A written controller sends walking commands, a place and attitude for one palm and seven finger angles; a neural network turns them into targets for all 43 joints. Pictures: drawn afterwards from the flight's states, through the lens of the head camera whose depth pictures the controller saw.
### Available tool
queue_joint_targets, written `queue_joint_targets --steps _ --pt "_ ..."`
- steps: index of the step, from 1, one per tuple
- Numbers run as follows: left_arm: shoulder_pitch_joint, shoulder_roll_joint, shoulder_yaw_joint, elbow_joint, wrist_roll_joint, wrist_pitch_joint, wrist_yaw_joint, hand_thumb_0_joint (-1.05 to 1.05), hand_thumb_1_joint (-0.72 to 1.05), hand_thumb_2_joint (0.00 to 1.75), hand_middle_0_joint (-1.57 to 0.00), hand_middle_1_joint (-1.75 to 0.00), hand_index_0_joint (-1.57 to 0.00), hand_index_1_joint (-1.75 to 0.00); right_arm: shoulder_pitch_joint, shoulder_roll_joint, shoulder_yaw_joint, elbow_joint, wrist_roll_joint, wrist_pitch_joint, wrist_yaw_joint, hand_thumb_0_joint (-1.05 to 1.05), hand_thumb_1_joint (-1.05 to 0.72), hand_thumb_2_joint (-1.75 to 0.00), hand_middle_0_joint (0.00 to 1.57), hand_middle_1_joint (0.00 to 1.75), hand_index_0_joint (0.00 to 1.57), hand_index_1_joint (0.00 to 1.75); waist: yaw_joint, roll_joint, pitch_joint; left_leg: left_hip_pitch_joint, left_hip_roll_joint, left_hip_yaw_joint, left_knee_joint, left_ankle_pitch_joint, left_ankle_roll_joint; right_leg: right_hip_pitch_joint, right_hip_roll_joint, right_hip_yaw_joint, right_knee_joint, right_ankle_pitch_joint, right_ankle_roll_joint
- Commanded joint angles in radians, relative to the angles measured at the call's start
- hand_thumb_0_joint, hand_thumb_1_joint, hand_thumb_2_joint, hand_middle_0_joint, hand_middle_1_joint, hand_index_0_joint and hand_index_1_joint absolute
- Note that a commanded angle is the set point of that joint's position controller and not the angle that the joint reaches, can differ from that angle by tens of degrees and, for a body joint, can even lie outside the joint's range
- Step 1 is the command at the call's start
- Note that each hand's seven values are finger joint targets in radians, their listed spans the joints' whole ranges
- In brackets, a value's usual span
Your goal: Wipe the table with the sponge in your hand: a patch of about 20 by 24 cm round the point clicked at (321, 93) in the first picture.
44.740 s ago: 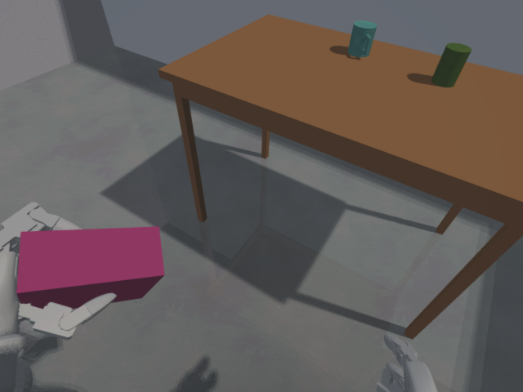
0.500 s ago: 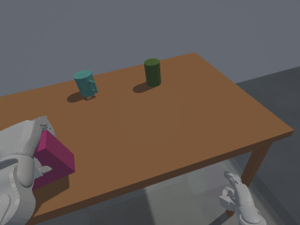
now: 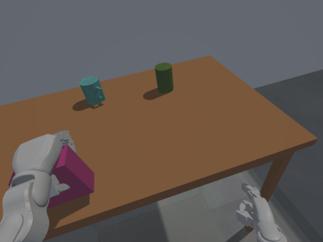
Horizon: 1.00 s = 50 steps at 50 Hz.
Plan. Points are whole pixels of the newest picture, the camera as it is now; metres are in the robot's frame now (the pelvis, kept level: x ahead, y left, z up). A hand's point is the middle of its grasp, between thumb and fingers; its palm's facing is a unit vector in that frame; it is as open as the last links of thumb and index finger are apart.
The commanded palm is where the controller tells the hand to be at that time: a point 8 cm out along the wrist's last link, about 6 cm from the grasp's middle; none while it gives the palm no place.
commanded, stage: move the sponge above the wiping area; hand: left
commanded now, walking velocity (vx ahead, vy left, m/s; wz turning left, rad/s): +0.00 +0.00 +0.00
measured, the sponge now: (62, 182) +0.21 +0.29 +0.08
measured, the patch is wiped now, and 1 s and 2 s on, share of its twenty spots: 0.00 0.00 0.00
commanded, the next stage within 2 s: lower the sponge onto the table in 0.98 s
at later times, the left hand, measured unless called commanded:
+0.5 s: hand (61, 164) +0.22 +0.26 +0.14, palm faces +0.10 -0.06 -0.99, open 9.9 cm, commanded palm +0.17 +0.28 +0.21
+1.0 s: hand (51, 160) +0.22 +0.28 +0.15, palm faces +0.16 -0.03 -0.99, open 9.9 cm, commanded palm +0.17 +0.28 +0.22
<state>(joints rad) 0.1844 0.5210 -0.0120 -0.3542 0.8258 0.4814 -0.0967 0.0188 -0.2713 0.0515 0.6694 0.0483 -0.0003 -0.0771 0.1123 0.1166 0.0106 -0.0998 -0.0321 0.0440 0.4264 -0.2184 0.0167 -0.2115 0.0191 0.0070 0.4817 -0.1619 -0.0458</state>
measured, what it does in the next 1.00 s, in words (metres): stands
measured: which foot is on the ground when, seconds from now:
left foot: down 0.00-1.00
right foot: down 0.00-1.00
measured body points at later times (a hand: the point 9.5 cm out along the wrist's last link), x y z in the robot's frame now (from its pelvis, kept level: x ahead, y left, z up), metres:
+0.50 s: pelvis -0.01 -0.01 +0.00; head -0.04 -0.06 +0.44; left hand +0.21 +0.26 +0.20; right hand +0.25 -0.20 -0.07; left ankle +0.02 +0.11 -0.74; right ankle +0.07 -0.09 -0.74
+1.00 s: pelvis -0.01 +0.00 +0.00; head -0.05 -0.06 +0.44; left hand +0.20 +0.28 +0.21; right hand +0.25 -0.19 -0.08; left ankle +0.02 +0.11 -0.74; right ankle +0.07 -0.09 -0.74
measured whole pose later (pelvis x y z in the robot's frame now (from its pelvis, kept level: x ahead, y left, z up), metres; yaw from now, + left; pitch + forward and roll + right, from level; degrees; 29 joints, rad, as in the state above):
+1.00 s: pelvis -0.01 +0.00 +0.00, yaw +1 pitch -8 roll +2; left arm 0.05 0.57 -0.04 -0.25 0.86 0.39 -0.07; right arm 0.01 -0.25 0.06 0.72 0.04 -0.02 -0.11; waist 0.15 0.10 0.03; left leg -0.10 -0.03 0.03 0.46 -0.23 0.01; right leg -0.21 0.02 0.00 0.51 -0.17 -0.05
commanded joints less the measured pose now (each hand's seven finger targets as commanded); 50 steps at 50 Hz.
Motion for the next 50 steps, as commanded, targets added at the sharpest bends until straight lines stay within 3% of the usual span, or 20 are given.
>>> queue_joint_targets --steps 1,3,7,8,12,13,16,18,22,23,24,28,31,33,35,38,42,43,48,50 --pt "-0.152 0.286 0.181 -0.264 0.075 -0.027 0.06 0.0 0.1 1.3 -1.2 -1.6 -1.2 -1.6 -0.264 -0.081 -0.025 -0.212 -0.016 -0.061 0.011 0.0 -0.9 -0.9 0.2 0.3 0.2 0.3 0.056 -0.076 -0.158 -0.103 0.014 -0.121 -0.077 0.041 0.022 0.146 -0.03 0.139 -0.102 -0.099 -0.019" --pt "-0.221 0.369 0.24 -0.299 0.106 -0.045 0.088 0.0 0.1 1.3 -1.2 -1.6 -1.2 -1.6 -0.273 -0.084 -0.026 -0.21 -0.017 -0.071 0.006 0.0 -0.9 -0.9 0.2 0.3 0.2 0.3 0.062 -0.012 -0.158 -0.095 0.011 -0.138 -0.078 0.018 0.023 0.148 -0.011 0.198 -0.106 -0.123 -0.038" --pt "-0.303 0.299 0.18 -0.149 0.085 -0.053 0.112 0.0 0.1 1.3 -1.2 -1.6 -1.2 -1.6 -0.236 -0.083 -0.038 -0.169 -0.007 -0.068 -0.005 0.0 -0.9 -0.9 0.2 0.3 0.2 0.3 0.036 -0.028 -0.09 -0.066 0.007 -0.125 -0.07 0.011 0.014 0.082 -0.03 0.179 -0.144 -0.151 -0.034" --pt "-0.329 0.319 0.197 -0.16 0.074 -0.05 0.108 0.0 0.1 1.3 -1.2 -1.6 -1.2 -1.6 -0.269 -0.082 -0.036 -0.174 0.002 -0.078 -0.01 0.0 -0.9 -0.9 0.2 0.3 0.2 0.3 0.034 -0.025 -0.086 -0.057 0.005 -0.131 -0.067 -0.018 0.016 0.067 -0.022 0.216 -0.158 -0.185 -0.042" --pt "-0.359 0.225 0.085 -0.103 0.041 -0.032 0.062 0.0 0.1 1.3 -1.2 -1.6 -1.2 -1.6 -0.272 -0.085 -0.032 -0.158 0.005 -0.079 -0.019 0.0 -0.9 -0.9 0.2 0.3 0.2 0.3 0.022 -0.023 -0.087 -0.066 0.004 -0.124 -0.084 -0.018 0.014 0.081 -0.042 0.148 -0.134 -0.135 -0.019" --pt "-0.351 0.219 0.08 -0.124 0.045 -0.024 0.049 0.0 0.1 1.3 -1.2 -1.6 -1.2 -1.6 -0.305 -0.074 -0.026 -0.177 0.012 -0.092 -0.02 0.0 -0.9 -0.9 0.2 0.3 0.2 0.3 0.025 0.005 -0.094 -0.065 0.002 -0.125 -0.087 -0.047 0.015 0.078 -0.036 0.184 -0.141 -0.165 -0.03" --pt "-0.319 0.212 0.063 -0.11 0.054 -0.023 0.024 0.0 0.1 1.3 -1.2 -1.6 -1.2 -1.6 -0.273 -0.084 -0.028 -0.173 0.004 -0.081 -0.019 0.0 -0.9 -0.9 0.2 0.3 0.2 0.3 0.026 -0.066 -0.109 -0.082 0.005 -0.119 -0.087 -0.037 0.02 0.096 -0.041 0.143 -0.126 -0.155 -0.015" --pt "-0.289 0.265 0.116 -0.149 0.074 -0.024 0.026 0.0 0.1 1.3 -1.2 -1.6 -1.2 -1.6 -0.291 -0.08 -0.025 -0.192 0.004 -0.083 -0.014 0.0 -0.9 -0.9 0.2 0.3 0.2 0.3 0.04 -0.076 -0.134 -0.088 0.007 -0.127 -0.09 -0.06 0.019 0.11 -0.029 0.178 -0.121 -0.186 -0.024" --pt "-0.29 0.306 0.171 -0.132 0.094 -0.017 0.051 0.0 0.1 1.3 -1.2 -1.6 -1.2 -1.6 -0.278 -0.082 -0.026 -0.181 -0.01 -0.055 -0.003 0.0 -0.9 -0.9 0.2 0.3 0.2 0.3 0.06 -0.086 -0.138 -0.112 0.009 -0.118 -0.08 -0.008 0.013 0.127 -0.038 0.155 -0.099 -0.155 -0.023" --pt "-0.291 0.364 0.228 -0.134 0.1 -0.012 0.064 0.0 0.1 1.3 -1.2 -1.6 -1.2 -1.6 -0.294 -0.086 -0.027 -0.183 -0.01 -0.058 -0.004 0.0 -0.9 -0.9 0.2 0.3 0.2 0.3 0.066 -0.088 -0.136 -0.113 0.007 -0.124 -0.076 -0.032 0.013 0.123 -0.024 0.203 -0.11 -0.19 -0.033" --pt "-0.307 0.31 0.189 -0.129 0.095 -0.007 0.07 0.0 0.1 1.3 -1.2 -1.6 -1.2 -1.6 -0.292 -0.078 -0.025 -0.186 -0.007 -0.054 -0.001 0.0 -0.9 -0.9 0.2 0.3 0.2 0.3 0.062 -0.092 -0.147 -0.116 0.004 -0.111 -0.064 -0.005 0.013 0.128 -0.034 0.175 -0.096 -0.169 -0.028" --pt "-0.279 0.333 0.22 -0.138 0.065 0.01 0.086 0.0 0.1 1.3 -1.2 -1.6 -1.2 -1.6 -0.31 -0.086 -0.031 -0.181 -0.002 -0.055 0.006 0.0 -0.9 -0.9 0.2 0.3 0.2 0.3 0.064 -0.041 -0.137 -0.097 0.0 -0.117 -0.053 -0.002 0.008 0.109 -0.028 0.218 -0.119 -0.175 -0.037" --pt "-0.232 0.266 0.162 -0.117 0.04 0.022 0.059 0.0 0.1 1.3 -1.2 -1.6 -1.2 -1.6 -0.294 -0.085 -0.03 -0.175 -0.003 -0.054 0.007 0.0 -0.9 -0.9 0.2 0.3 0.2 0.3 0.049 -0.073 -0.128 -0.105 0.005 -0.107 -0.043 0.012 0.012 0.103 -0.047 0.175 -0.115 -0.157 -0.019" --pt "-0.246 0.272 0.151 -0.121 0.035 0.019 0.033 0.0 0.1 1.3 -1.2 -1.6 -1.2 -1.6 -0.311 -0.084 -0.025 -0.179 0.007 -0.063 -0.003 0.0 -0.9 -0.9 0.2 0.3 0.2 0.3 0.029 -0.064 -0.087 -0.102 0.003 -0.112 -0.04 -0.034 0.016 0.056 -0.038 0.204 -0.135 -0.206 -0.022" --pt "-0.273 0.26 0.119 -0.101 0.04 0.001 0.013 0.0 0.1 1.3 -1.2 -1.6 -1.2 -1.6 -0.269 -0.089 -0.024 -0.169 0.003 -0.069 -0.01 0.0 -0.9 -0.9 0.2 0.3 0.2 0.3 0.015 -0.089 -0.084 -0.104 0.006 -0.11 -0.037 -0.04 0.022 0.044 -0.046 0.166 -0.127 -0.2 -0.01" --pt "-0.314 0.305 0.128 -0.176 0.064 -0.041 0.001 0.0 0.1 1.3 -1.2 -1.6 -1.2 -1.6 -0.285 -0.084 -0.021 -0.19 0.002 -0.088 -0.024 0.0 -0.9 -0.9 0.2 0.3 0.2 0.3 0.016 -0.066 -0.121 -0.08 0.003 -0.12 -0.036 -0.071 0.026 0.052 -0.04 0.201 -0.128 -0.232 -0.018" --pt "-0.389 0.325 0.149 -0.168 0.093 -0.111 0.031 0.0 0.1 1.3 -1.2 -1.6 -1.2 -1.6 -0.24 -0.078 -0.026 -0.172 -0.016 -0.092 -0.039 0.0 -0.9 -0.9 0.2 0.3 0.2 0.3 0.031 -0.051 -0.152 -0.056 0.003 -0.126 -0.046 -0.036 0.023 0.074 -0.047 0.164 -0.11 -0.187 -0.019" --pt "-0.409 0.369 0.191 -0.189 0.099 -0.118 0.046 0.0 0.1 1.3 -1.2 -1.6 -1.2 -1.6 -0.264 -0.075 -0.026 -0.175 -0.01 -0.104 -0.04 0.0 -0.9 -0.9 0.2 0.3 0.2 0.3 0.033 -0.007 -0.155 -0.054 0.005 -0.135 -0.05 -0.063 0.02 0.077 -0.033 0.206 -0.112 -0.202 -0.033" --pt "-0.408 0.34 0.219 -0.046 0.067 -0.068 0.094 0.0 0.1 1.3 -1.2 -1.6 -1.2 -1.6 -0.288 -0.079 -0.031 -0.144 -0.003 -0.083 -0.029 0.0 -0.9 -0.9 0.2 0.3 0.2 0.3 0.054 -0.019 -0.115 -0.094 0.009 -0.135 -0.067 -0.044 -0.002 0.09 -0.035 0.199 -0.105 -0.159 -0.042" --pt "-0.387 0.29 0.184 -0.008 0.047 -0.025 0.09 0.0 0.1 1.3 -1.2 -1.6 -1.2 -1.6 -0.288 -0.081 -0.032 -0.139 -0.003 -0.07 -0.018 0.0 -0.9 -0.9 0.2 0.3 0.2 0.3 0.057 -0.053 -0.118 -0.116 0.012 -0.121 -0.066 -0.011 -0.004 0.106 -0.047 0.162 -0.092 -0.127 -0.03"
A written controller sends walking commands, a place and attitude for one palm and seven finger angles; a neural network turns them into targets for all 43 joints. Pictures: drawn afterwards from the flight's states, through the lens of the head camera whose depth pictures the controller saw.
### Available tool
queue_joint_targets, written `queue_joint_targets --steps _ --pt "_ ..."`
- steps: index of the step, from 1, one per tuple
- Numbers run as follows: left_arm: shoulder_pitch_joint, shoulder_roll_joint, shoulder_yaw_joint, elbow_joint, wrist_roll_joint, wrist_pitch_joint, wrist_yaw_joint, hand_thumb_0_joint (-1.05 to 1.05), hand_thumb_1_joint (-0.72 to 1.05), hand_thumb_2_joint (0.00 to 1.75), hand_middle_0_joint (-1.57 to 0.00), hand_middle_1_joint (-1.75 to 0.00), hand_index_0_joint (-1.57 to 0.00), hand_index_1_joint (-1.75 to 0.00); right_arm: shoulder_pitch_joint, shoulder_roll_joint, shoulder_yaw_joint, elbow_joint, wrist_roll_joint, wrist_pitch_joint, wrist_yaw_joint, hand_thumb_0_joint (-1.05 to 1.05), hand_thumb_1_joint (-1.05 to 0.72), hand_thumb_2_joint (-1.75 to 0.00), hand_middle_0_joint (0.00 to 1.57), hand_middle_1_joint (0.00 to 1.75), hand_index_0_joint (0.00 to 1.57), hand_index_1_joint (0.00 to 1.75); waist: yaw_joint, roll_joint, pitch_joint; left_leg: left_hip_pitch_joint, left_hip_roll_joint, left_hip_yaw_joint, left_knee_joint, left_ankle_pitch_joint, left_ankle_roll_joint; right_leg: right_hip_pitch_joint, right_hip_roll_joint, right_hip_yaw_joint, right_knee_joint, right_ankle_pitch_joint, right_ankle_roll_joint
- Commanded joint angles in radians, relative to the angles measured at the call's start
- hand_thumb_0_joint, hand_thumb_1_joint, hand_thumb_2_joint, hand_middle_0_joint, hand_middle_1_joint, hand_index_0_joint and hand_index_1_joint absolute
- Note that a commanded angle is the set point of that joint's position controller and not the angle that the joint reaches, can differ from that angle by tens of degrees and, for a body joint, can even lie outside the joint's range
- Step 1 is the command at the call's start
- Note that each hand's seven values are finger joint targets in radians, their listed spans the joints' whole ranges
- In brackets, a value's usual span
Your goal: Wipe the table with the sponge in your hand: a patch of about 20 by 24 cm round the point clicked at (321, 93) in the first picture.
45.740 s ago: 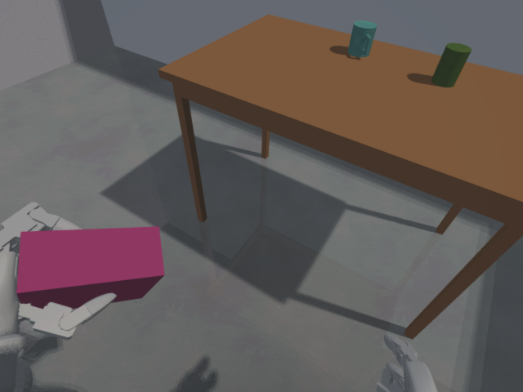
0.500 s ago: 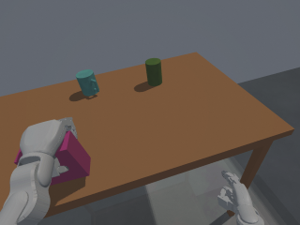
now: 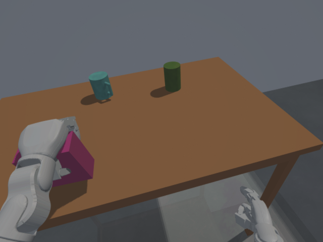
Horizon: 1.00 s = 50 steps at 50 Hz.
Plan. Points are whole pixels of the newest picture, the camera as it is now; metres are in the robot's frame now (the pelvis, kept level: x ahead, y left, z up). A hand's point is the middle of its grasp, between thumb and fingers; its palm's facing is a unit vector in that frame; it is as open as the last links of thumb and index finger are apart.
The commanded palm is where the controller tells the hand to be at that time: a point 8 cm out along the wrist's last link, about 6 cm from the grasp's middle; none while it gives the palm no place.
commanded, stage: lower the sponge onto the table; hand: left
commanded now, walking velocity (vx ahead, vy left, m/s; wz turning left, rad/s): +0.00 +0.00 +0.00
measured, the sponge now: (63, 165) +0.23 +0.30 +0.10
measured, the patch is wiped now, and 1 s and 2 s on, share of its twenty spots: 0.00 0.00 0.00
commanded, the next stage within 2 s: wipe forward along the first lane in 1.34 s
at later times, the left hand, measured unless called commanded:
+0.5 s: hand (51, 151) +0.22 +0.30 +0.16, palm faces +0.17 -0.05 -0.98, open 9.9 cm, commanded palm +0.18 +0.29 +0.21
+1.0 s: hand (56, 164) +0.21 +0.30 +0.12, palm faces +0.08 -0.09 -0.99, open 9.9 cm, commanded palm +0.18 +0.29 +0.19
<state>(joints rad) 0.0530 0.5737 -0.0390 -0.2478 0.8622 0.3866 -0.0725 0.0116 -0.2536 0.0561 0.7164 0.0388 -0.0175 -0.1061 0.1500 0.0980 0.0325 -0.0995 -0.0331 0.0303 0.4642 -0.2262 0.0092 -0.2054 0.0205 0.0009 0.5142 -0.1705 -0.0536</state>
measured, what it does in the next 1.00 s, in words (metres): stands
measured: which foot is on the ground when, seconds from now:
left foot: down 0.00-1.00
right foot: down 0.00-1.00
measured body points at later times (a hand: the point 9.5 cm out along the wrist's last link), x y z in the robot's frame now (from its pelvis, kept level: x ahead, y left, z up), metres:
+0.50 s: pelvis +0.00 +0.01 +0.00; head -0.04 -0.04 +0.45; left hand +0.21 +0.30 +0.21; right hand +0.26 -0.19 -0.07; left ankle +0.03 +0.12 -0.73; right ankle +0.08 -0.08 -0.73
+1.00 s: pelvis +0.01 +0.01 +0.00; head -0.03 -0.04 +0.45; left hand +0.21 +0.30 +0.17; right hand +0.26 -0.19 -0.07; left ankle +0.03 +0.12 -0.73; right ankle +0.08 -0.08 -0.73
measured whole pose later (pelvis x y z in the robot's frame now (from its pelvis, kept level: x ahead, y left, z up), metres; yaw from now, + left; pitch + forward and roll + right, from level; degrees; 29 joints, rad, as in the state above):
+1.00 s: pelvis +0.01 +0.01 +0.00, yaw +0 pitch -7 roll +1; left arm 0.17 0.53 -0.01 -0.24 0.87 0.41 -0.06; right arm 0.04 -0.27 0.05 0.69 0.04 -0.02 -0.09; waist 0.14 0.09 0.03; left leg -0.10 -0.03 0.02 0.46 -0.23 0.02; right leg -0.20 0.02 0.00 0.49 -0.17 -0.05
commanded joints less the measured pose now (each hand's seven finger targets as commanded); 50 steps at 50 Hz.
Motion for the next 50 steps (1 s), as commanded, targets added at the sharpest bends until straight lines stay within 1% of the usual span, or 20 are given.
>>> queue_joint_targets --steps 1,3,4,6,10,13,14,16,18,22,23,25,32,33,37,38,39,42,43,50 --pt "-0.221 0.226 0.205 -0.126 -0.003 0.084 0.057 0.0 0.1 1.3 -1.2 -1.6 -1.2 -1.6 -0.285 -0.104 -0.037 -0.193 0.008 -0.045 0.016 0.0 -0.9 -0.9 0.2 0.3 0.2 0.3 0.018 -0.048 -0.139 -0.117 0.013 -0.107 -0.105 -0.001 0.004 0.103 -0.047 0.163 -0.131 -0.116 -0.017" --pt "-0.113 0.234 0.228 -0.133 -0.018 0.112 0.036 0.0 0.1 1.3 -1.2 -1.6 -1.2 -1.6 -0.303 -0.104 -0.034 -0.215 0.015 -0.043 0.02 0.0 -0.9 -0.9 0.2 0.3 0.2 0.3 0.022 -0.064 -0.132 -0.131 0.01 -0.106 -0.102 -0.022 0.008 0.101 -0.041 0.186 -0.138 -0.153 -0.016" --pt "-0.108 0.183 0.177 -0.145 -0.021 0.119 0.019 0.0 0.1 1.3 -1.2 -1.6 -1.2 -1.6 -0.296 -0.103 -0.029 -0.224 0.015 -0.038 0.022 0.0 -0.9 -0.9 0.2 0.3 0.2 0.3 0.011 -0.084 -0.144 -0.136 0.013 -0.096 -0.094 -0.014 0.012 0.106 -0.05 0.153 -0.129 -0.14 -0.007" --pt "-0.087 0.186 0.167 -0.178 -0.024 0.12 0.0 0.0 0.1 1.3 -1.2 -1.6 -1.2 -1.6 -0.284 -0.108 -0.029 -0.23 0.017 -0.035 0.024 0.0 -0.9 -0.9 0.2 0.3 0.2 0.3 0.002 -0.077 -0.131 -0.138 0.016 -0.099 -0.098 -0.024 0.018 0.092 -0.049 0.14 -0.134 -0.139 0.0" --pt "-0.143 0.24 0.178 -0.244 0.016 0.093 -0.014 0.0 0.1 1.3 -1.2 -1.6 -1.2 -1.6 -0.263 -0.105 -0.025 -0.237 0.009 -0.048 0.015 0.0 -0.9 -0.9 0.2 0.3 0.2 0.3 -0.008 -0.072 -0.157 -0.123 0.012 -0.102 -0.081 -0.026 0.028 0.077 -0.048 0.154 -0.126 -0.169 -0.004" --pt "-0.213 0.322 0.226 -0.353 0.057 0.036 0.004 0.0 0.1 1.3 -1.2 -1.6 -1.2 -1.6 -0.275 -0.101 -0.027 -0.25 0.001 -0.067 0.005 0.0 -0.9 -0.9 0.2 0.3 0.2 0.3 0.0 0.019 -0.193 -0.092 0.012 -0.125 -0.091 -0.038 0.031 0.105 -0.034 0.202 -0.124 -0.172 -0.025" --pt "-0.246 0.31 0.217 -0.35 0.066 0.018 0.014 0.0 0.1 1.3 -1.2 -1.6 -1.2 -1.6 -0.25 -0.094 -0.025 -0.245 -0.007 -0.071 0.001 0.0 -0.9 -0.9 0.2 0.3 0.2 0.3 0.004 0.019 -0.222 -0.078 0.007 -0.12 -0.08 0.002 0.034 0.116 -0.043 0.173 -0.108 -0.145 -0.026" --pt "-0.23 0.286 0.213 -0.289 0.058 -0.015 0.033 0.0 0.1 1.3 -1.2 -1.6 -1.2 -1.6 -0.223 -0.094 -0.032 -0.22 -0.007 -0.073 -0.003 0.0 -0.9 -0.9 0.2 0.3 0.2 0.3 -0.006 0.001 -0.167 -0.063 0.013 -0.129 -0.093 0.007 0.025 0.083 -0.036 0.165 -0.134 -0.134 -0.025" --pt "-0.239 0.285 0.227 -0.291 0.046 -0.02 0.046 0.0 0.1 1.3 -1.2 -1.6 -1.2 -1.6 -0.249 -0.089 -0.033 -0.222 0.002 -0.081 -0.005 0.0 -0.9 -0.9 0.2 0.3 0.2 0.3 -0.001 0.035 -0.144 -0.061 0.016 -0.138 -0.106 -0.032 0.021 0.077 -0.029 0.207 -0.144 -0.148 -0.037" --pt "-0.221 0.204 0.175 -0.136 0.013 0.038 0.049 0.0 0.1 1.3 -1.2 -1.6 -1.2 -1.6 -0.246 -0.105 -0.04 -0.188 0.007 -0.054 0.002 0.0 -0.9 -0.9 0.2 0.3 0.2 0.3 -0.004 -0.05 -0.082 -0.104 0.022 -0.125 -0.116 -0.026 0.009 0.058 -0.043 0.152 -0.138 -0.114 -0.019" --pt "-0.188 0.211 0.189 -0.117 0.011 0.061 0.045 0.0 0.1 1.3 -1.2 -1.6 -1.2 -1.6 -0.276 -0.102 -0.038 -0.2 0.014 -0.06 0.004 0.0 -0.9 -0.9 0.2 0.3 0.2 0.3 0.0 -0.047 -0.081 -0.112 0.019 -0.121 -0.116 -0.057 0.007 0.056 -0.037 0.186 -0.154 -0.15 -0.027" --pt "-0.164 0.175 0.151 -0.152 0.004 0.083 0.028 0.0 0.1 1.3 -1.2 -1.6 -1.2 -1.6 -0.269 -0.104 -0.037 -0.212 0.015 -0.049 0.011 0.0 -0.9 -0.9 0.2 0.3 0.2 0.3 0.004 -0.053 -0.12 -0.117 0.015 -0.109 -0.115 -0.031 0.012 0.089 -0.046 0.146 -0.13 -0.121 -0.013" --pt "-0.127 0.244 0.182 -0.212 0.051 0.076 0.004 0.0 0.1 1.3 -1.2 -1.6 -1.2 -1.6 -0.255 -0.11 -0.031 -0.229 0.002 -0.038 0.017 0.0 -0.9 -0.9 0.2 0.3 0.2 0.3 0.002 -0.044 -0.16 -0.127 0.011 -0.108 -0.109 -0.031 0.026 0.109 -0.041 0.147 -0.124 -0.151 -0.01" --pt "-0.135 0.278 0.208 -0.241 0.062 0.066 0.01 0.0 0.1 1.3 -1.2 -1.6 -1.2 -1.6 -0.273 -0.107 -0.028 -0.241 0.002 -0.047 0.015 0.0 -0.9 -0.9 0.2 0.3 0.2 0.3 0.005 -0.028 -0.163 -0.123 0.013 -0.117 -0.11 -0.053 0.027 0.112 -0.03 0.185 -0.126 -0.174 -0.021" --pt "-0.12 0.237 0.202 -0.254 0.051 -0.006 0.042 0.0 0.1 1.3 -1.2 -1.6 -1.2 -1.6 -0.224 -0.094 -0.035 -0.226 -0.007 -0.059 0.013 0.0 -0.9 -0.9 0.2 0.3 0.2 0.3 0.005 -0.027 -0.157 -0.087 0.014 -0.118 -0.099 0.002 0.027 0.091 -0.032 0.155 -0.133 -0.13 -0.02" --pt "-0.114 0.26 0.229 -0.276 0.046 -0.011 0.049 0.0 0.1 1.3 -1.2 -1.6 -1.2 -1.6 -0.244 -0.094 -0.035 -0.233 -0.003 -0.069 0.012 0.0 -0.9 -0.9 0.2 0.3 0.2 0.3 0.007 0.001 -0.152 -0.08 0.015 -0.127 -0.098 -0.026 0.027 0.086 -0.024 0.198 -0.142 -0.156 -0.029" --pt "-0.141 0.221 0.2 -0.259 0.043 -0.017 0.057 0.0 0.1 1.3 -1.2 -1.6 -1.2 -1.6 -0.228 -0.089 -0.034 -0.226 -0.007 -0.071 0.01 0.0 -0.9 -0.9 0.2 0.3 0.2 0.3 -0.001 -0.019 -0.156 -0.086 0.014 -0.117 -0.09 -0.009 0.025 0.088 -0.035 0.171 -0.135 -0.139 -0.026" --pt "-0.086 0.206 0.202 -0.199 0.026 -0.014 0.069 0.0 0.1 1.3 -1.2 -1.6 -1.2 -1.6 -0.212 -0.105 -0.045 -0.206 -0.005 -0.063 0.011 0.0 -0.9 -0.9 0.2 0.3 0.2 0.3 -0.004 -0.036 -0.107 -0.09 0.017 -0.118 -0.097 -0.01 0.019 0.066 -0.036 0.164 -0.153 -0.133 -0.02" --pt "-0.1 0.219 0.211 -0.196 0.029 -0.001 0.069 0.0 0.1 1.3 -1.2 -1.6 -1.2 -1.6 -0.242 -0.103 -0.042 -0.212 0.001 -0.068 0.008 0.0 -0.9 -0.9 0.2 0.3 0.2 0.3 -0.006 -0.019 -0.094 -0.093 0.014 -0.117 -0.1 -0.046 0.018 0.053 -0.029 0.2 -0.166 -0.168 -0.027" --pt "-0.098 0.153 0.122 -0.225 0.049 0.009 0.052 0.0 0.1 1.3 -1.2 -1.6 -1.2 -1.6 -0.226 -0.096 -0.038 -0.224 -0.002 -0.074 0.012 0.0 -0.9 -0.9 0.2 0.3 0.2 0.3 -0.009 -0.016 -0.147 -0.092 0.009 -0.112 -0.116 -0.018 0.027 0.096 -0.032 0.146 -0.14 -0.127 -0.016"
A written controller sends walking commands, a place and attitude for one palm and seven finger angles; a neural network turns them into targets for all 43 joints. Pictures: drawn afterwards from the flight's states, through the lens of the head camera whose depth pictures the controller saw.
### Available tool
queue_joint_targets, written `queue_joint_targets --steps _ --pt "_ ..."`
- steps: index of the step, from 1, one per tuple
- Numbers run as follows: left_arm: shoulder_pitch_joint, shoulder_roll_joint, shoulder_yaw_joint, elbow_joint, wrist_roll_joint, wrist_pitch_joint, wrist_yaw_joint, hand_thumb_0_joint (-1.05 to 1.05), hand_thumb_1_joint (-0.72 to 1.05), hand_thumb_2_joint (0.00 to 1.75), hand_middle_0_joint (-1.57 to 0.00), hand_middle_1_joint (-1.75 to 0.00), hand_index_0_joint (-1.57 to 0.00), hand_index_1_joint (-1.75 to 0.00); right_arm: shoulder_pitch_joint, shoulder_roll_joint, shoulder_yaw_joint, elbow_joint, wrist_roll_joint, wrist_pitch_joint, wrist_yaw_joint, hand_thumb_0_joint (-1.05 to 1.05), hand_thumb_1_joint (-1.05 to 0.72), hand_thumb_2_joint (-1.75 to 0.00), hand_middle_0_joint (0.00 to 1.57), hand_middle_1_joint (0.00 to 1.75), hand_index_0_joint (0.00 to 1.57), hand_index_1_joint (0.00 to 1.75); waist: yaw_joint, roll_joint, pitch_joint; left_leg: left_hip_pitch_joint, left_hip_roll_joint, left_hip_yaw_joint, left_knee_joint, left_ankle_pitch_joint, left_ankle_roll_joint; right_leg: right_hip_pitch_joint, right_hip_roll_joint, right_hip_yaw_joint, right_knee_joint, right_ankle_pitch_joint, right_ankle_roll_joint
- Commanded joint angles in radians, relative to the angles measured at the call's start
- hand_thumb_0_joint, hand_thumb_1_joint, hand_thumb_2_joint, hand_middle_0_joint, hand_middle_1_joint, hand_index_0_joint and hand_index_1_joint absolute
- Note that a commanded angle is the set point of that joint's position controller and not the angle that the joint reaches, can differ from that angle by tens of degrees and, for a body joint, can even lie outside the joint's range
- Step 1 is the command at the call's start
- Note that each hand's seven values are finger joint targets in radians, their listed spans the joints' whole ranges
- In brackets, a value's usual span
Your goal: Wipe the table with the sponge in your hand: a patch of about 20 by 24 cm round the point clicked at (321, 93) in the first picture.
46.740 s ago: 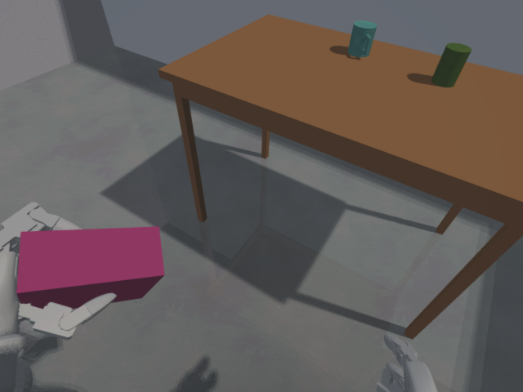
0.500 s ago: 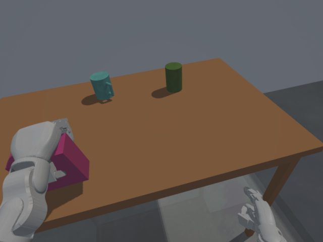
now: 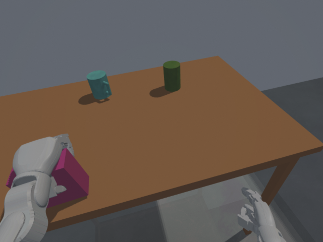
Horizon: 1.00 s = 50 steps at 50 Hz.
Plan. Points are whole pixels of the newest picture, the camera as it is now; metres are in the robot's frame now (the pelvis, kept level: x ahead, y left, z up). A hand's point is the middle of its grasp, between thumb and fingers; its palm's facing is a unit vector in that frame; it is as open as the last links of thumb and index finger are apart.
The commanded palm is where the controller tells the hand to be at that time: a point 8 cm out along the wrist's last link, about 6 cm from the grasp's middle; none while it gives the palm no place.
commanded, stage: lower the sponge onto the table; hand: left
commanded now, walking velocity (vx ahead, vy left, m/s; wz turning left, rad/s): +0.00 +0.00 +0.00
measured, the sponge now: (58, 184) +0.20 +0.31 +0.06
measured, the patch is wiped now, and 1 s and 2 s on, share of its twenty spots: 0.00 0.00 0.00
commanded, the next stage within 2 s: wipe forward along the first lane in 0.34 s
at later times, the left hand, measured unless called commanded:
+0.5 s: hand (56, 170) +0.20 +0.29 +0.12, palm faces +0.07 -0.08 -0.99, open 9.9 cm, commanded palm +0.17 +0.29 +0.17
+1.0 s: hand (56, 156) +0.24 +0.32 +0.11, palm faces -0.01 -0.03 -1.00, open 9.9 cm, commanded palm +0.23 +0.31 +0.15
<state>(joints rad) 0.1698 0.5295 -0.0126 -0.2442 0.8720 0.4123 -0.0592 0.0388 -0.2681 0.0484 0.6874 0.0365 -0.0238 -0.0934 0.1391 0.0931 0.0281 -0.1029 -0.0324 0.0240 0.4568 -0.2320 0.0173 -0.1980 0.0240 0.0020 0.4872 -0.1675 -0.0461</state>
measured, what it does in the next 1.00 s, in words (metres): stands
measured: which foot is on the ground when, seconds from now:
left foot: down 0.00-1.00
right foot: down 0.00-1.00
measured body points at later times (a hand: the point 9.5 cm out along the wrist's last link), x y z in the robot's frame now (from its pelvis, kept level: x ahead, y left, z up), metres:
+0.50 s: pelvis +0.01 +0.00 +0.00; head -0.02 -0.04 +0.45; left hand +0.20 +0.29 +0.17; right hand +0.25 -0.20 -0.07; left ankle +0.02 +0.11 -0.74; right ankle +0.07 -0.09 -0.74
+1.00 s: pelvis +0.02 -0.01 +0.00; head +0.01 -0.06 +0.45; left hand +0.24 +0.32 +0.16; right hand +0.25 -0.22 -0.10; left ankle +0.02 +0.11 -0.74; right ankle +0.07 -0.09 -0.74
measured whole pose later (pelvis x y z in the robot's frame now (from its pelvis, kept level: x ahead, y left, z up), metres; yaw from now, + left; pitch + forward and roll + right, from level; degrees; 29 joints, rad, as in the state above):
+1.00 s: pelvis +0.02 -0.01 +0.00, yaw +2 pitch -3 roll +1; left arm 0.05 0.55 0.04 -0.01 0.89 0.26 -0.06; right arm 0.09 -0.29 0.03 0.71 0.05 -0.03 -0.12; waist 0.13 0.12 -0.01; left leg -0.17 -0.02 -0.01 0.46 -0.24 0.01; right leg -0.24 0.04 -0.03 0.45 -0.17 -0.05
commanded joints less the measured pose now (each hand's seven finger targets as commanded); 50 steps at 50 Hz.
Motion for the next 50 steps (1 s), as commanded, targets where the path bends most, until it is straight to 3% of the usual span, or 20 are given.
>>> queue_joint_targets --steps 1,3,5,8,11,13,16,18,21,23,32,33,37,38,39,42,43,44,47,50 --pt "-0.197 0.21 0.109 -0.216 0.04 -0.019 0.038 0.0 0.1 1.3 -1.2 -1.6 -1.2 -1.6 -0.245 -0.087 -0.033 -0.191 -0.003 -0.065 0.0 0.0 -0.9 -0.9 0.2 0.3 0.2 0.3 0.006 -0.022 -0.141 -0.092 0.011 -0.11 -0.113 -0.012 0.019 0.096 -0.034 0.139 -0.117 -0.127 -0.023" --pt "-0.155 0.261 0.17 -0.209 0.047 -0.024 0.044 0.0 0.1 1.3 -1.2 -1.6 -1.2 -1.6 -0.259 -0.087 -0.033 -0.196 -0.002 -0.068 0.0 0.0 -0.9 -0.9 0.2 0.3 0.2 0.3 0.015 -0.054 -0.128 -0.098 0.012 -0.115 -0.113 -0.035 0.019 0.094 -0.024 0.181 -0.131 -0.168 -0.029" --pt "-0.131 0.209 0.143 -0.208 0.036 -0.033 0.049 0.0 0.1 1.3 -1.2 -1.6 -1.2 -1.6 -0.24 -0.079 -0.033 -0.197 -0.004 -0.066 0.007 0.0 -0.9 -0.9 0.2 0.3 0.2 0.3 0.016 -0.068 -0.121 -0.1 0.014 -0.109 -0.108 0.01 0.018 0.092 -0.031 0.14 -0.12 -0.124 -0.023" --pt "-0.068 0.25 0.2 -0.222 0.026 -0.038 0.065 0.0 0.1 1.3 -1.2 -1.6 -1.2 -1.6 -0.253 -0.087 -0.038 -0.198 -0.003 -0.066 0.011 0.0 -0.9 -0.9 0.2 0.3 0.2 0.3 0.027 -0.045 -0.121 -0.095 0.012 -0.113 -0.107 -0.004 0.015 0.096 -0.02 0.181 -0.138 -0.137 -0.029" --pt "-0.04 0.179 0.149 -0.225 0.017 -0.04 0.074 0.0 0.1 1.3 -1.2 -1.6 -1.2 -1.6 -0.231 -0.085 -0.04 -0.197 -0.004 -0.061 0.02 0.0 -0.9 -0.9 0.2 0.3 0.2 0.3 0.018 -0.044 -0.113 -0.094 0.014 -0.106 -0.108 0.033 0.013 0.093 -0.026 0.136 -0.136 -0.092 -0.021" --pt "0.001 0.204 0.176 -0.24 0.016 -0.036 0.078 0.0 0.1 1.3 -1.2 -1.6 -1.2 -1.6 -0.246 -0.087 -0.041 -0.202 -0.002 -0.065 0.022 0.0 -0.9 -0.9 0.2 0.3 0.2 0.3 0.023 -0.033 -0.102 -0.093 0.013 -0.112 -0.107 0.015 0.015 0.09 -0.018 0.176 -0.148 -0.114 -0.03" --pt "0.007 0.177 0.146 -0.203 0.015 -0.026 0.072 0.0 0.1 1.3 -1.2 -1.6 -1.2 -1.6 -0.217 -0.094 -0.042 -0.196 -0.005 -0.053 0.023 0.0 -0.9 -0.9 0.2 0.3 0.2 0.3 0.01 -0.072 -0.088 -0.102 0.012 -0.1 -0.102 0.028 0.017 0.083 -0.028 0.142 -0.157 -0.111 -0.018" --pt "0.015 0.212 0.171 -0.21 0.021 -0.024 0.068 0.0 0.1 1.3 -1.2 -1.6 -1.2 -1.6 -0.24 -0.096 -0.041 -0.196 0.001 -0.054 0.022 0.0 -0.9 -0.9 0.2 0.3 0.2 0.3 0.01 -0.046 -0.069 -0.101 0.008 -0.101 -0.103 -0.001 0.018 0.068 -0.018 0.18 -0.169 -0.144 -0.026" --pt "-0.004 0.17 0.126 -0.186 0.024 -0.022 0.063 0.0 0.1 1.3 -1.2 -1.6 -1.2 -1.6 -0.213 -0.095 -0.041 -0.197 0.0 -0.046 0.02 0.0 -0.9 -0.9 0.2 0.3 0.2 0.3 0.004 -0.046 -0.076 -0.101 0.007 -0.092 -0.106 0.006 0.02 0.069 -0.025 0.135 -0.164 -0.132 -0.016" --pt "0.017 0.208 0.164 -0.18 0.028 -0.025 0.066 0.0 0.1 1.3 -1.2 -1.6 -1.2 -1.6 -0.232 -0.096 -0.04 -0.2 0.002 -0.051 0.019 0.0 -0.9 -0.9 0.2 0.3 0.2 0.3 0.012 -0.04 -0.076 -0.105 0.007 -0.098 -0.108 -0.022 0.019 0.068 -0.016 0.166 -0.166 -0.161 -0.024" --pt "-0.135 0.2 0.14 0.016 0.02 -0.049 0.067 0.0 0.1 1.3 -1.2 -1.6 -1.2 -1.6 -0.19 -0.109 -0.044 -0.165 0.01 -0.035 -0.006 0.0 -0.9 -0.9 0.2 0.3 0.2 0.3 -0.014 -0.126 -0.043 -0.12 0.003 -0.082 -0.099 -0.049 0.02 0.019 -0.024 0.125 -0.184 -0.199 -0.006" --pt "-0.159 0.23 0.159 0.027 0.026 -0.053 0.067 0.0 0.1 1.3 -1.2 -1.6 -1.2 -1.6 -0.205 -0.108 -0.043 -0.162 0.014 -0.042 -0.011 0.0 -0.9 -0.9 0.2 0.3 0.2 0.3 -0.019 -0.129 -0.051 -0.113 -0.001 -0.083 -0.1 -0.083 0.019 0.006 -0.015 0.155 -0.2 -0.241 -0.012" --pt "-0.203 0.191 0.118 0.092 0.021 -0.075 0.056 0.0 0.1 1.3 -1.2 -1.6 -1.2 -1.6 -0.18 -0.109 -0.045 -0.161 0.015 -0.047 -0.022 0.0 -0.9 -0.9 0.2 0.3 0.2 0.3 -0.019 -0.122 -0.1 -0.115 -0.005 -0.077 -0.093 -0.055 0.021 0.032 -0.027 0.11 -0.18 -0.192 -0.003" --pt "-0.194 0.227 0.149 0.097 0.023 -0.081 0.054 0.0 0.1 1.3 -1.2 -1.6 -1.2 -1.6 -0.191 -0.11 -0.045 -0.16 0.019 -0.055 -0.023 0.0 -0.9 -0.9 0.2 0.3 0.2 0.3 -0.02 -0.131 -0.108 -0.112 -0.008 -0.081 -0.091 -0.071 0.021 0.028 -0.017 0.143 -0.188 -0.22 -0.008" --pt "-0.215 0.19 0.119 0.09 0.02 -0.09 0.049 0.0 0.1 1.3 -1.2 -1.6 -1.2 -1.6 -0.186 -0.106 -0.043 -0.173 0.017 -0.06 -0.023 0.0 -0.9 -0.9 0.2 0.3 0.2 0.3 -0.019 -0.116 -0.144 -0.116 -0.008 -0.075 -0.082 -0.044 0.023 0.053 -0.029 0.116 -0.17 -0.183 -0.007" --pt "-0.191 0.19 0.128 0.149 0.011 -0.118 0.043 0.0 0.1 1.3 -1.2 -1.6 -1.2 -1.6 -0.156 -0.113 -0.049 -0.154 0.014 -0.06 -0.025 0.0 -0.9 -0.9 0.2 0.3 0.2 0.3 -0.023 -0.163 -0.112 -0.121 -0.003 -0.081 -0.075 -0.017 0.023 0.033 -0.029 0.106 -0.175 -0.144 0.0" --pt "-0.194 0.223 0.155 0.16 0.014 -0.12 0.044 0.0 0.1 1.3 -1.2 -1.6 -1.2 -1.6 -0.17 -0.115 -0.05 -0.154 0.017 -0.066 -0.024 0.0 -0.9 -0.9 0.2 0.3 0.2 0.3 -0.025 -0.165 -0.098 -0.123 -0.003 -0.084 -0.074 -0.041 0.022 0.016 -0.022 0.14 -0.187 -0.183 -0.006" --pt "-0.245 0.192 0.117 0.16 0.019 -0.127 0.039 0.0 0.1 1.3 -1.2 -1.6 -1.2 -1.6 -0.161 -0.115 -0.046 -0.163 0.017 -0.067 -0.026 0.0 -0.9 -0.9 0.2 0.3 0.2 0.3 -0.033 -0.146 -0.11 -0.13 -0.005 -0.073 -0.067 -0.03 0.025 0.022 -0.03 0.113 -0.179 -0.169 -0.003" --pt "-0.287 0.21 0.126 0.235 0.026 -0.149 0.042 0.0 0.1 1.3 -1.2 -1.6 -1.2 -1.6 -0.129 -0.123 -0.054 -0.138 0.018 -0.067 -0.033 0.0 -0.9 -0.9 0.2 0.3 0.2 0.3 -0.041 -0.156 -0.072 -0.136 -0.005 -0.075 -0.068 -0.037 0.024 -0.014 -0.027 0.102 -0.185 -0.168 0.001" --pt "-0.319 0.212 0.128 0.262 0.036 -0.167 0.046 0.0 0.1 1.3 -1.2 -1.6 -1.2 -1.6 -0.11 -0.123 -0.059 -0.137 0.02 -0.073 -0.035 0.0 -0.9 -0.9 0.2 0.3 0.2 0.3 -0.045 -0.193 -0.106 -0.134 -0.007 -0.072 -0.055 -0.021 0.026 -0.012 -0.028 0.106 -0.181 -0.157 0.001"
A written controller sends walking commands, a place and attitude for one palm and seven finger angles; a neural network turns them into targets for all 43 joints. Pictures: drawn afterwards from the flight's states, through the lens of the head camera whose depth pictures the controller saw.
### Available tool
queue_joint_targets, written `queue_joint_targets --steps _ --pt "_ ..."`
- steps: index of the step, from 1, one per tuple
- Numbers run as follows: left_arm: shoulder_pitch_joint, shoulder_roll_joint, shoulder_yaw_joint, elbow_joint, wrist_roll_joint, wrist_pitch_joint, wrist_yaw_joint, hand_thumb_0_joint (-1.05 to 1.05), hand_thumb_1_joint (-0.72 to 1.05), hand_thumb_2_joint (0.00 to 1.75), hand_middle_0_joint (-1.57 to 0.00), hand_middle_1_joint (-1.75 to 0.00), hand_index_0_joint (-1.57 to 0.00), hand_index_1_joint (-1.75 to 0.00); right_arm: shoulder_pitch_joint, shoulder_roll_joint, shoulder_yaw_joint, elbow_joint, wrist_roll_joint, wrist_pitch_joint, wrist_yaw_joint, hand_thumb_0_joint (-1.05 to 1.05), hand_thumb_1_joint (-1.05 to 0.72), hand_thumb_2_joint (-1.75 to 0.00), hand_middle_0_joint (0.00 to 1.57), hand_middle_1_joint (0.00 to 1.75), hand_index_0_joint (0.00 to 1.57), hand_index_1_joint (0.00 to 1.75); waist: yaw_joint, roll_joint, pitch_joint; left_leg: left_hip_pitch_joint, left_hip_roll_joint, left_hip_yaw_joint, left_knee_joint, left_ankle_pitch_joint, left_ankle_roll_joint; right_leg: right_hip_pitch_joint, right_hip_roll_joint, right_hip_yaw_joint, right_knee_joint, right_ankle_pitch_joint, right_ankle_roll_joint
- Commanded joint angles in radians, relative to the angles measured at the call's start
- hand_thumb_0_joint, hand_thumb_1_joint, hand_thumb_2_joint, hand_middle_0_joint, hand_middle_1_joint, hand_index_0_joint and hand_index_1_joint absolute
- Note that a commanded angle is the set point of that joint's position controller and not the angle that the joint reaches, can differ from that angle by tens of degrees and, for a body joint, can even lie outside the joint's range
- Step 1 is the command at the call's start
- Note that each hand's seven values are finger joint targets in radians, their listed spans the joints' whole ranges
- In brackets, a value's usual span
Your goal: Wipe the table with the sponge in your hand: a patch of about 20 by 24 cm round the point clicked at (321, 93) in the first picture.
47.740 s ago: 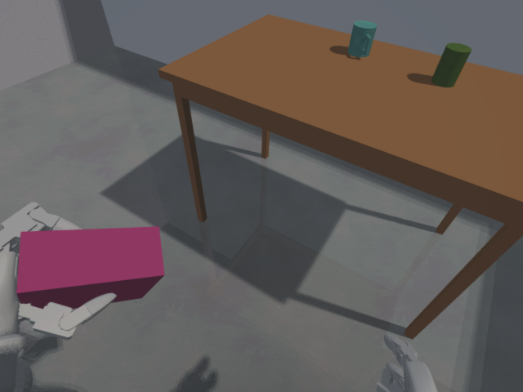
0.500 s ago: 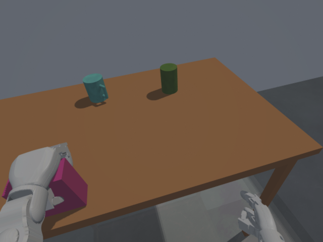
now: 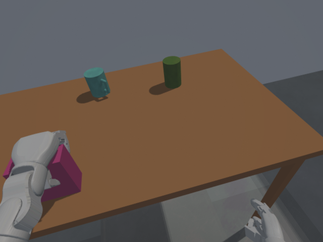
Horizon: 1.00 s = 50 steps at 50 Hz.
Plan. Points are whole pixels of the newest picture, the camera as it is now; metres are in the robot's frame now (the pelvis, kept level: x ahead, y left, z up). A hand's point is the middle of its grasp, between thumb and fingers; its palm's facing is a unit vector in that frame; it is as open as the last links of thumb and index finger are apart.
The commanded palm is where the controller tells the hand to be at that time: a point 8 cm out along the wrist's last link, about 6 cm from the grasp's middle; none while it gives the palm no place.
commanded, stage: wipe forward along the first lane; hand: left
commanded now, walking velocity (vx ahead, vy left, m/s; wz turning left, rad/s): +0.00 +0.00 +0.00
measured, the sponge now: (52, 179) +0.22 +0.34 +0.05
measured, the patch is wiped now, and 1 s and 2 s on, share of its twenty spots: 0.00 0.00 0.10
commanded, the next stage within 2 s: slide across to the middle lane in 1.06 s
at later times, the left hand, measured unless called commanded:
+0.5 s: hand (54, 146) +0.28 +0.34 +0.11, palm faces -0.07 +0.00 -1.00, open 9.8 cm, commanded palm +0.27 +0.33 +0.14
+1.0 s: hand (55, 129) +0.34 +0.37 +0.11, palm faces -0.11 +0.01 -0.99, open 9.8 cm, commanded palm +0.33 +0.36 +0.14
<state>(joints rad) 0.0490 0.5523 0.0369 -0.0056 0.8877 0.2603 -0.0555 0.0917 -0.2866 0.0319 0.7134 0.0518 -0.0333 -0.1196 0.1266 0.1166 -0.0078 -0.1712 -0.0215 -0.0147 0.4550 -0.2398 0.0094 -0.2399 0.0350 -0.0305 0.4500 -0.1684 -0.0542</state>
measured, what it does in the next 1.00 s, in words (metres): stands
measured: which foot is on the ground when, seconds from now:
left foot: down 0.00-1.00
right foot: down 0.00-1.00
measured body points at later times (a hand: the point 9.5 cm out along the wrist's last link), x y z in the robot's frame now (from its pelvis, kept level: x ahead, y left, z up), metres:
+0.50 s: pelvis +0.00 -0.01 +0.00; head +0.00 -0.06 +0.44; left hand +0.28 +0.33 +0.16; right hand +0.20 -0.25 -0.11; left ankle +0.01 +0.12 -0.74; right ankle +0.05 -0.08 -0.74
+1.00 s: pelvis +0.00 +0.00 -0.01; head +0.02 -0.03 +0.44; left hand +0.34 +0.37 +0.16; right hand +0.13 -0.26 -0.13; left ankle +0.01 +0.12 -0.74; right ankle +0.05 -0.08 -0.74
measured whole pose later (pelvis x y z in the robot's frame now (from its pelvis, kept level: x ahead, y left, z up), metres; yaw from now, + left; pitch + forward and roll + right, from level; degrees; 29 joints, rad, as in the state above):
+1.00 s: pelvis +0.00 +0.00 -0.01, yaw +0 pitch +5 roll +0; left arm -0.45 0.68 0.09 0.66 0.95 0.04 -0.05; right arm 0.23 -0.32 -0.01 0.73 0.08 0.02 -0.11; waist 0.05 0.08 -0.05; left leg -0.36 -0.02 -0.02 0.54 -0.26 0.01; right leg -0.42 0.04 -0.03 0.50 -0.17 -0.05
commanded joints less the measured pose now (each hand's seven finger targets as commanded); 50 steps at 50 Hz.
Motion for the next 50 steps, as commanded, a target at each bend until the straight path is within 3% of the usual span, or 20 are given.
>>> queue_joint_targets --steps 1,3,4,11,16,18,19,21,23,26,28,31,33,37,38,40,43,46,48,50 --pt "-0.196 0.167 0.056 0.043 0.017 -0.018 0.039 0.0 0.1 1.3 -1.2 -1.6 -1.2 -1.6 -0.166 -0.108 -0.043 -0.163 0.004 -0.06 -0.008 0.0 -0.9 -0.9 0.2 0.3 0.2 0.3 -0.035 -0.195 -0.061 -0.07 -0.019 -0.031 -0.054 -0.009 0.033 0.028 -0.041 0.135 -0.146 -0.138 0.01" --pt "-0.193 0.198 0.084 0.04 0.019 -0.026 0.042 0.0 0.1 1.3 -1.2 -1.6 -1.2 -1.6 -0.173 -0.109 -0.047 -0.164 0.008 -0.063 -0.004 0.0 -0.9 -0.9 0.2 0.3 0.2 0.3 -0.03 -0.183 -0.078 -0.067 -0.021 -0.035 -0.051 -0.009 0.03 0.031 -0.034 0.161 -0.141 -0.139 0.002" --pt "-0.206 0.171 0.062 0.035 0.021 -0.03 0.041 0.0 0.1 1.3 -1.2 -1.6 -1.2 -1.6 -0.159 -0.109 -0.048 -0.174 0.006 -0.062 -0.003 0.0 -0.9 -0.9 0.2 0.3 0.2 0.3 -0.029 -0.184 -0.127 -0.075 -0.021 -0.03 -0.046 0.015 0.032 0.066 -0.044 0.133 -0.123 -0.101 0.004" --pt "-0.28 0.195 0.064 0.165 0.017 -0.049 0.048 0.0 0.1 1.3 -1.2 -1.6 -1.2 -1.6 -0.129 -0.121 -0.053 -0.15 0.011 -0.052 -0.009 0.0 -0.9 -0.9 0.2 0.3 0.2 0.3 -0.053 -0.244 -0.061 -0.114 -0.021 -0.023 -0.036 -0.037 0.036 0.007 -0.045 0.132 -0.145 -0.158 0.018" --pt "-0.389 0.204 0.039 0.238 0.042 -0.067 0.046 0.0 0.1 1.3 -1.2 -1.6 -1.2 -1.6 -0.106 -0.124 -0.054 -0.144 0.017 -0.052 -0.011 0.0 -0.9 -0.9 0.2 0.3 0.2 0.3 -0.063 -0.192 -0.08 -0.129 -0.025 -0.02 -0.033 -0.063 0.034 -0.014 -0.048 0.13 -0.14 -0.196 0.012" --pt "-0.388 0.269 0.095 0.247 0.039 -0.074 0.048 0.0 0.1 1.3 -1.2 -1.6 -1.2 -1.6 -0.112 -0.126 -0.056 -0.148 0.02 -0.053 -0.009 0.0 -0.9 -0.9 0.2 0.3 0.2 0.3 -0.054 -0.197 -0.105 -0.132 -0.025 -0.022 -0.021 -0.063 0.034 0.006 -0.049 0.168 -0.138 -0.202 0.007" --pt "-0.393 0.249 0.074 0.259 0.043 -0.073 0.044 0.0 0.1 1.3 -1.2 -1.6 -1.2 -1.6 -0.102 -0.125 -0.056 -0.159 0.018 -0.049 -0.009 0.0 -0.9 -0.9 0.2 0.3 0.2 0.3 -0.05 -0.192 -0.141 -0.151 -0.027 -0.018 -0.015 -0.043 0.033 0.047 -0.061 0.148 -0.122 -0.18 0.008" --pt "-0.434 0.244 0.062 0.293 0.037 -0.082 0.039 0.0 0.1 1.3 -1.2 -1.6 -1.2 -1.6 -0.094 -0.128 -0.056 -0.152 0.02 -0.042 -0.011 0.0 -0.9 -0.9 0.2 0.3 0.2 0.3 -0.064 -0.211 -0.113 -0.156 -0.025 -0.018 -0.016 -0.062 0.035 0.014 -0.058 0.14 -0.132 -0.195 0.016" --pt "-0.471 0.307 0.104 0.325 0.04 -0.094 0.04 0.0 0.1 1.3 -1.2 -1.6 -1.2 -1.6 -0.089 -0.131 -0.055 -0.151 0.023 -0.046 -0.011 0.0 -0.9 -0.9 0.2 0.3 0.2 0.3 -0.066 -0.215 -0.1 -0.171 -0.023 -0.022 -0.008 -0.09 0.035 0.001 -0.059 0.175 -0.142 -0.248 0.011" --pt "-0.512 0.278 0.069 0.378 0.048 -0.109 0.033 0.0 0.1 1.3 -1.2 -1.6 -1.2 -1.6 -0.063 -0.133 -0.059 -0.149 0.021 -0.039 -0.011 0.0 -0.9 -0.9 0.2 0.3 0.2 0.3 -0.074 -0.195 -0.097 -0.189 -0.023 -0.018 -0.004 -0.087 0.036 -0.009 -0.064 0.155 -0.134 -0.236 0.013" --pt "-0.553 0.35 0.115 0.398 0.055 -0.124 0.035 0.0 0.1 1.3 -1.2 -1.6 -1.2 -1.6 -0.056 -0.14 -0.06 -0.142 0.025 -0.038 -0.01 0.0 -0.9 -0.9 0.2 0.3 0.2 0.3 -0.076 -0.189 -0.108 -0.198 -0.024 -0.022 0.007 -0.094 0.035 -0.013 -0.061 0.185 -0.135 -0.258 0.006" --pt "-0.57 0.316 0.084 0.438 0.064 -0.141 0.036 0.0 0.1 1.3 -1.2 -1.6 -1.2 -1.6 -0.028 -0.14 -0.065 -0.146 0.022 -0.031 -0.008 0.0 -0.9 -0.9 0.2 0.3 0.2 0.3 -0.078 -0.181 -0.131 -0.214 -0.021 -0.019 0.009 -0.085 0.035 -0.005 -0.067 0.155 -0.119 -0.231 0.01" --pt "-0.599 0.371 0.121 0.461 0.069 -0.152 0.04 0.0 0.1 1.3 -1.2 -1.6 -1.2 -1.6 -0.026 -0.144 -0.065 -0.143 0.024 -0.027 -0.006 0.0 -0.9 -0.9 0.2 0.3 0.2 0.3 -0.078 -0.176 -0.128 -0.229 -0.022 -0.023 0.013 -0.094 0.035 -0.009 -0.064 0.177 -0.119 -0.246 0.004" --pt "-0.636 0.37 0.114 0.52 0.072 -0.171 0.044 0.0 0.1 1.3 -1.2 -1.6 -1.2 -1.6 0.009 -0.149 -0.074 -0.135 0.022 -0.014 -0.006 0.0 -0.9 -0.9 0.2 0.3 0.2 0.3 -0.086 -0.198 -0.145 -0.255 -0.018 -0.018 0.026 -0.092 0.035 -0.001 -0.074 0.174 -0.112 -0.235 0.009" --pt "-0.64 0.42 0.153 0.526 0.071 -0.177 0.048 0.0 0.1 1.3 -1.2 -1.6 -1.2 -1.6 0.005 -0.152 -0.074 -0.135 0.025 -0.016 -0.005 0.0 -0.9 -0.9 0.2 0.3 0.2 0.3 -0.08 -0.181 -0.15 -0.256 -0.018 -0.021 0.028 -0.088 0.035 0.002 -0.07 0.192 -0.112 -0.239 0.003" --pt "-0.661 0.403 0.134 0.559 0.078 -0.183 0.05 0.0 0.1 1.3 -1.2 -1.6 -1.2 -1.6 0.024 -0.152 -0.079 -0.13 0.023 -0.009 -0.006 0.0 -0.9 -0.9 0.2 0.3 0.2 0.3 -0.089 -0.196 -0.163 -0.268 -0.016 -0.013 0.035 -0.078 0.036 0.013 -0.076 0.184 -0.103 -0.213 0.008" --pt "-0.694 0.403 0.125 0.57 0.085 -0.194 0.051 0.0 0.1 1.3 -1.2 -1.6 -1.2 -1.6 0.024 -0.153 -0.076 -0.13 0.028 -0.003 0.0 0.0 -0.9 -0.9 0.2 0.3 0.2 0.3 -0.086 -0.135 -0.17 -0.258 -0.015 -0.019 0.008 -0.082 0.037 -0.015 -0.062 0.146 -0.09 -0.191 0.002" --pt "-0.696 0.361 0.088 0.608 0.092 -0.192 0.053 0.0 0.1 1.3 -1.2 -1.6 -1.2 -1.6 0.047 -0.154 -0.08 -0.128 0.028 0.006 0.002 0.0 -0.9 -0.9 0.2 0.3 0.2 0.3 -0.092 -0.144 -0.183 -0.253 -0.011 -0.013 0.002 -0.074 0.04 -0.02 -0.059 0.119 -0.081 -0.154 0.005" --pt "-0.716 0.411 0.128 0.614 0.091 -0.199 0.058 0.0 0.1 1.3 -1.2 -1.6 -1.2 -1.6 0.048 -0.157 -0.08 -0.124 0.029 0.008 0.002 0.0 -0.9 -0.9 0.2 0.3 0.2 0.3 -0.087 -0.163 -0.2 -0.252 -0.009 -0.021 0.0 -0.065 0.041 -0.012 -0.054 0.125 -0.077 -0.141 0.001" --pt "-0.736 0.362 0.087 0.63 0.091 -0.205 0.059 0.0 0.1 1.3 -1.2 -1.6 -1.2 -1.6 0.062 -0.155 -0.081 -0.125 0.03 0.012 0.002 0.0 -0.9 -0.9 0.2 0.3 0.2 0.3 -0.098 -0.186 -0.193 -0.255 -0.006 -0.018 -0.005 -0.066 0.043 -0.016 -0.056 0.11 -0.077 -0.129 0.006"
